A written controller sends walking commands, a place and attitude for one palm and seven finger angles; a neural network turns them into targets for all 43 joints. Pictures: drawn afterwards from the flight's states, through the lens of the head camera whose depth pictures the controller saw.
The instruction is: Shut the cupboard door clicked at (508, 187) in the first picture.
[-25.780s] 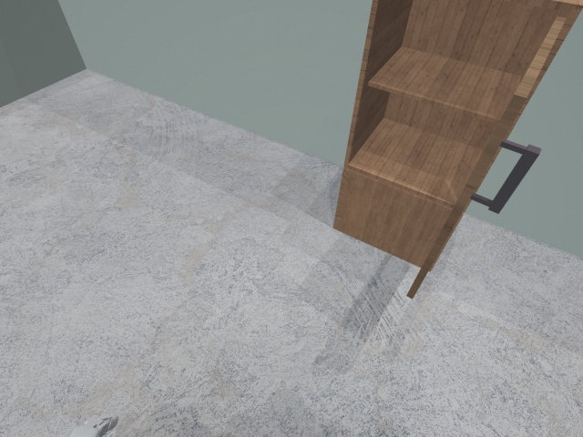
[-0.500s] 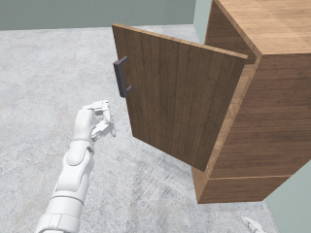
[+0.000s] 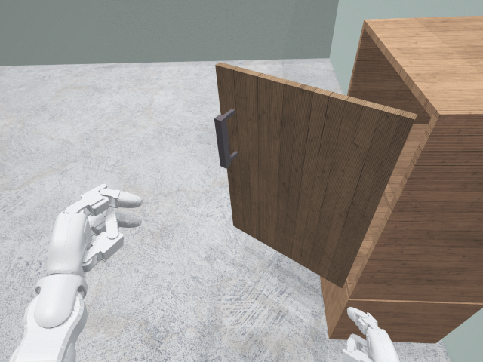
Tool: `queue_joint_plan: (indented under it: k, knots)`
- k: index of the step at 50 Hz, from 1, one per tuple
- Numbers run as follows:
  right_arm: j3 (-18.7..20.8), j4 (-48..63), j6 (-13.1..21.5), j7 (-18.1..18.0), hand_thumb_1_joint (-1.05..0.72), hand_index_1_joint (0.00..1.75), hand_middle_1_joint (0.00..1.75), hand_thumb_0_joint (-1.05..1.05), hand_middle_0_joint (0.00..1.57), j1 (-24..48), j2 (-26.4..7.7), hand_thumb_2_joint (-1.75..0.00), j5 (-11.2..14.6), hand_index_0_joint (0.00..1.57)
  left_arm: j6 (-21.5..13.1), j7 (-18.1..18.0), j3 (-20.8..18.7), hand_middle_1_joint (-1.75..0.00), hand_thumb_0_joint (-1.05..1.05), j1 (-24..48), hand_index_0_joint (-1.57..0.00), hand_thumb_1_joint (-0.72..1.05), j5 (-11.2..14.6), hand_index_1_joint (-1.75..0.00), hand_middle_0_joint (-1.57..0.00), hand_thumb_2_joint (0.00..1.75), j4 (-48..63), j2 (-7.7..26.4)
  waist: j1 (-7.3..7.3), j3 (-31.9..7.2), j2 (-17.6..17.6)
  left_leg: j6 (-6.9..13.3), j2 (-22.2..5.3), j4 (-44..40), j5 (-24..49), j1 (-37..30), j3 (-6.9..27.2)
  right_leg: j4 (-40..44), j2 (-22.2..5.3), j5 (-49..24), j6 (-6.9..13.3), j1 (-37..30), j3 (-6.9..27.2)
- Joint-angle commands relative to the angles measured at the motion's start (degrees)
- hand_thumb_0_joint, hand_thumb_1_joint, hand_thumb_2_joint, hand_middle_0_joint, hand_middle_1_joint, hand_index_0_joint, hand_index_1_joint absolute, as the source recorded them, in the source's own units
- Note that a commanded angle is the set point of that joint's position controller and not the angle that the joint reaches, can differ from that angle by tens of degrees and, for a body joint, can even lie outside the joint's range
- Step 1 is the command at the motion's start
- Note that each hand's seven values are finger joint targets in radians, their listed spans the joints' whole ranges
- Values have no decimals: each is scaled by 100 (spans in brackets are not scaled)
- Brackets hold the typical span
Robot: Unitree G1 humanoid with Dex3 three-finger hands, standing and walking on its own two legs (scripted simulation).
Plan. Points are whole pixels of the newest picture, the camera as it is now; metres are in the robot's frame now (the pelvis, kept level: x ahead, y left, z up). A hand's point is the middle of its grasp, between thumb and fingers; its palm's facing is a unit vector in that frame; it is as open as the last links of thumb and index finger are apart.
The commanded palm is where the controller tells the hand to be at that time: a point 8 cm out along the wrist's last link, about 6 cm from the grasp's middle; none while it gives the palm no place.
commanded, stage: draw the hand back to the body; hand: left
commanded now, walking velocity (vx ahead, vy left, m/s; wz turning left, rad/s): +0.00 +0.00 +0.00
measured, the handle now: (228, 139) +0.61 +0.10 +0.04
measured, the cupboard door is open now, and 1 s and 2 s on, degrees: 57 57 57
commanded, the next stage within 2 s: step back with the hand held close in 0.64 s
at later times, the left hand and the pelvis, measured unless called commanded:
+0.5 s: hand (63, 261) +0.19 +0.25 +0.15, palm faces +0.45 -0.80 -0.39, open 7.3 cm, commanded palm +0.14 +0.29 +0.17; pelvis +0.01 -0.01 +0.00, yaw +0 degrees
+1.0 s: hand (71, 264) +0.20 +0.25 +0.14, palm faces +0.37 -0.80 -0.47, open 7.4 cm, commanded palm +0.14 +0.29 +0.17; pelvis +0.00 -0.01 +0.00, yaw +0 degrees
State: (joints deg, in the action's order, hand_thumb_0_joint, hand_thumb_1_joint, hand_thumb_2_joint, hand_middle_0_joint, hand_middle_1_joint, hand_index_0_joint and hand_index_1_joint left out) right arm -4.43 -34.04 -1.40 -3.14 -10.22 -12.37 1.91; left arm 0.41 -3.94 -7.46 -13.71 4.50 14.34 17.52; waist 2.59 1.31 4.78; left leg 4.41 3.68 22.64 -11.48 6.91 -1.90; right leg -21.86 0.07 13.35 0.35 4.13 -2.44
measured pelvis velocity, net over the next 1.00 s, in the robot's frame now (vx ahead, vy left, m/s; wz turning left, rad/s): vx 0.00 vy -0.01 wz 0.00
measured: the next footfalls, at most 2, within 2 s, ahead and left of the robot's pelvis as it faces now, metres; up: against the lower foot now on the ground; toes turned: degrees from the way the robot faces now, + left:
none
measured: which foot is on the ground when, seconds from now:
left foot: down 0.00-1.00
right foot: down 0.00-1.00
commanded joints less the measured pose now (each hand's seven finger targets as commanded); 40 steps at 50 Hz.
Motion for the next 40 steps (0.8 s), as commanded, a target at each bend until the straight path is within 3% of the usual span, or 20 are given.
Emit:
queue_joint_plan:
  k: [1,2,6,8,13,14,17,20,21,25,26,27,30,34,38,39,40]
  knots:
    - [354,893,304,-42,-90,30,30,0,20,809,-700,-90,-32,20,-334,-96,-966,-66,0,210,-53,90,35,-66,-53,90,1306,1068,10,-616,-468,-310,-552,-495,776,-275,661,347,23,-782,121,15,131]
    - [355,942,306,-29,-90,30,30,0,20,819,-671,-90,-17,20,-358,-89,-963,-63,0,165,-50,90,52,-63,-50,90,1502,1001,3,-683,-373,-310,-547,-465,894,-275,637,300,-9,-847,115,-50,127]
    - [406,899,401,-32,-90,30,30,0,20,819,-705,-90,-12,20,-418,-169,-1531,-51,0,-195,-39,90,23,-51,-39,90,1910,1470,75,-737,-43,-341,-546,-398,1031,-262,632,302,10,-913,123,-116,147]
    - [406,898,473,-24,-90,30,30,0,20,801,-654,-90,13,20,-465,-199,-1610,-45,0,-372,-34,90,36,-45,-34,90,2074,1445,76,-704,103,-368,-564,-388,1063,-252,649,264,0,-894,122,-76,135]
    - [451,870,629,-59,-90,30,30,0,20,766,-671,-90,42,20,-515,-279,-2094,-30,0,-922,-20,90,82,-30,-20,90,2144,1665,129,-499,118,-374,-545,-389,895,-97,604,287,22,-795,129,-22,131]
    - [449,832,651,-49,-90,30,30,0,20,754,-670,-90,36,20,-517,-252,-1817,-30,0,-866,-20,90,61,-30,-20,90,2065,1380,56,-324,44,-366,-537,-387,908,-105,597,296,21,-794,124,109,123]
    - [507,771,697,-39,-90,30,30,0,20,686,-771,-90,26,20,-471,-244,-1538,-30,0,-660,-20,90,31,-30,-20,90,1838,1149,-36,-145,-130,-314,-538,-405,757,-128,559,355,1,-694,88,296,140]
    - [522,753,724,-53,-90,30,30,0,20,648,-789,-90,10,20,-479,-274,-1556,-30,0,-534,-20,90,9,-30,-20,90,1744,1196,-29,-190,-340,-279,-517,-433,568,-144,596,339,-3,-571,78,318,126]
    - [544,739,736,-73,-90,30,30,0,20,680,-812,-90,6,20,-490,-282,-1675,-30,0,-532,-20,90,11,-30,-20,90,1780,1353,10,-278,-416,-248,-494,-397,610,-177,535,393,-2,-598,80,258,151]
    - [498,789,766,-99,-90,30,30,0,20,738,-709,-90,-4,20,-549,-302,-1832,-30,0,-530,-20,90,33,-30,-20,90,2057,1513,99,-644,-247,-208,-426,-290,791,-231,447,340,-43,-767,79,20,200]
    - [500,760,769,-113,-90,30,30,0,20,736,-724,-90,-14,20,-537,-310,-1961,-30,0,-581,-20,90,38,-30,-20,90,2029,1649,121,-644,-210,-216,-421,-273,800,-194,423,384,-43,-788,88,-26,230]
    - [470,786,774,-109,-90,30,30,0,20,774,-661,-90,0,20,-551,-298,-1825,-30,0,-533,-20,90,38,-30,-20,90,2168,1506,96,-603,15,-226,-419,-273,803,-203,415,371,-62,-786,97,-4,238]
    - [439,762,786,-112,-90,30,30,0,20,780,-635,-90,-10,20,-526,-318,-1900,-30,0,-636,-20,90,53,-30,-20,90,2038,1528,108,-358,187,-250,-408,-299,712,-100,408,430,-47,-711,107,82,242]
    - [459,760,786,-89,-90,30,30,0,20,756,-649,-90,-16,20,-519,-285,-1845,-30,0,-719,-20,90,53,-30,-20,90,2003,1428,88,-312,124,-254,-424,-282,933,-131,376,410,-30,-918,105,80,226]
    - [491,778,740,-86,-90,30,30,0,20,765,-660,-90,-1,20,-494,-248,-1826,-30,0,-916,-20,90,94,-30,-20,90,1712,1371,83,-228,-344,-208,-434,-282,768,-113,325,479,-52,-761,56,186,242]
    - [579,983,612,-73,-90,30,30,0,20,748,-809,-90,17,20,-745,-295,-2434,-30,0,-384,-20,90,81,-30,-20,90,2183,2010,-97,-225,-330,-64,-540,26,362,294,536,662,-436,-831,-19,553,728]
    - [567,859,529,-115,-90,30,30,0,20,722,-718,-90,-14,20,-787,-276,-2184,-30,0,-1030,-20,90,118,-30,-20,90,1575,1632,-120,-307,-661,-66,-528,180,369,274,565,668,-603,-749,10,695,741]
